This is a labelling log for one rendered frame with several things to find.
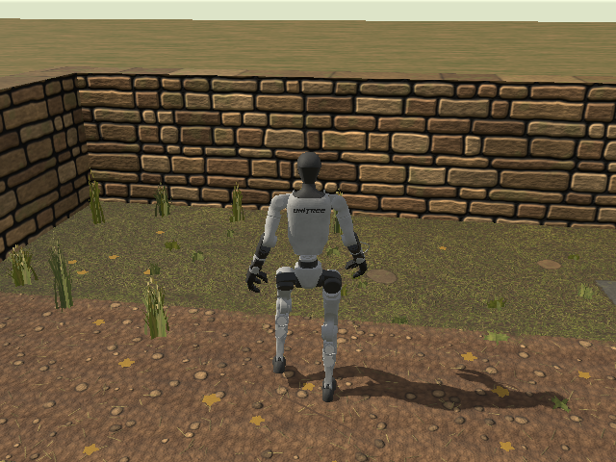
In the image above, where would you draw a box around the left robot foot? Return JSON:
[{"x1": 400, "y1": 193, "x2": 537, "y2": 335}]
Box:
[{"x1": 272, "y1": 355, "x2": 286, "y2": 373}]

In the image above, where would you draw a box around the robot left upper arm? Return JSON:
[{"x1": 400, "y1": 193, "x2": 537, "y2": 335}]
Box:
[{"x1": 262, "y1": 193, "x2": 289, "y2": 248}]

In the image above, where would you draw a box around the robot right shin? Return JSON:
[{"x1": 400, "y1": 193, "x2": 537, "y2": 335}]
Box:
[{"x1": 322, "y1": 325, "x2": 338, "y2": 389}]

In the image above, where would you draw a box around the robot left forearm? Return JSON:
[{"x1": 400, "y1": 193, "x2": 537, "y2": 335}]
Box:
[{"x1": 249, "y1": 233, "x2": 270, "y2": 274}]

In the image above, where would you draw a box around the robot right upper arm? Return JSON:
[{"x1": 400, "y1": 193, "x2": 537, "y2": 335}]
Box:
[{"x1": 328, "y1": 194, "x2": 357, "y2": 246}]

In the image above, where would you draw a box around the right robot hand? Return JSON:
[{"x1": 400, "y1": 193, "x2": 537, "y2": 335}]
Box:
[{"x1": 345, "y1": 260, "x2": 367, "y2": 278}]

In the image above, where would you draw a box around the left robot hand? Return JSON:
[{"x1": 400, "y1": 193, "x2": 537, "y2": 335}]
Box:
[{"x1": 245, "y1": 269, "x2": 268, "y2": 293}]

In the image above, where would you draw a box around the robot right forearm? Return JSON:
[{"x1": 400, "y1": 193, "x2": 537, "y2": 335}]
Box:
[{"x1": 347, "y1": 231, "x2": 365, "y2": 264}]

